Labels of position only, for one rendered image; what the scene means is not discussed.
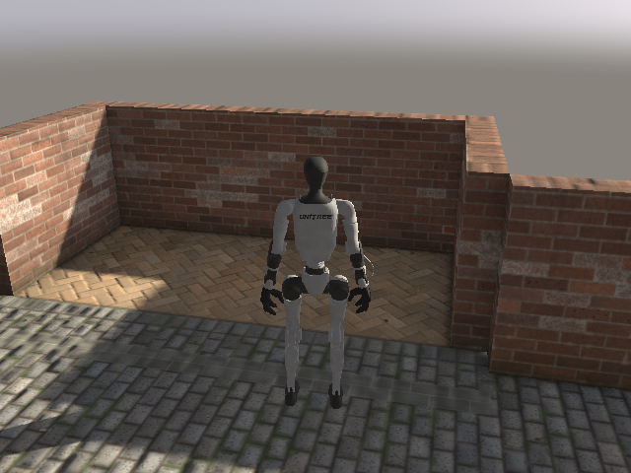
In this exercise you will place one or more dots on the robot right forearm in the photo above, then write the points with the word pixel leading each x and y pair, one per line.
pixel 359 268

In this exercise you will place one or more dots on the robot head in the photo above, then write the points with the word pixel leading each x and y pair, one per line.
pixel 315 170

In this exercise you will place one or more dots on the left robot upper arm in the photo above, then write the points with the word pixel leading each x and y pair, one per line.
pixel 284 209

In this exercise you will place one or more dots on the left robot shin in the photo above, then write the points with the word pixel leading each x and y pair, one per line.
pixel 291 360

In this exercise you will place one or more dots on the robot left hand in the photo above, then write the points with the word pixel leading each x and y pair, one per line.
pixel 266 300

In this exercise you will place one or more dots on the robot left forearm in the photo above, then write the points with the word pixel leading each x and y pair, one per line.
pixel 272 267

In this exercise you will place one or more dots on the right robot upper arm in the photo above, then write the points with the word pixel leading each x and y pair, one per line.
pixel 346 209

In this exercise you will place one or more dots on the robot right hand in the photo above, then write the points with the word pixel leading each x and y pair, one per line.
pixel 364 300

